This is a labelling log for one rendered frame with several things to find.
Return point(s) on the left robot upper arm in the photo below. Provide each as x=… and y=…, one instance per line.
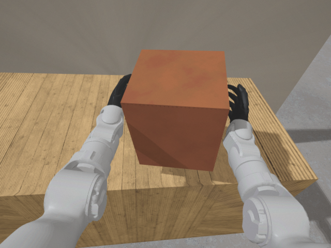
x=74, y=200

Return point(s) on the left robot forearm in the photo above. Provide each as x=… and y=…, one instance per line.
x=100, y=147

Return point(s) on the right robot upper arm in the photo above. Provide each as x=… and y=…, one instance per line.
x=277, y=222

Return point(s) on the right robot forearm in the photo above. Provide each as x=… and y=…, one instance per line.
x=247, y=164

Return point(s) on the pedestal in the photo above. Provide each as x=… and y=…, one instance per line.
x=46, y=118

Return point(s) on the right robot hand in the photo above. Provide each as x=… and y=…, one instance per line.
x=239, y=108

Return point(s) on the carton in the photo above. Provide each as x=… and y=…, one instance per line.
x=176, y=105

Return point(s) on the left robot hand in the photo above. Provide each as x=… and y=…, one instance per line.
x=118, y=92

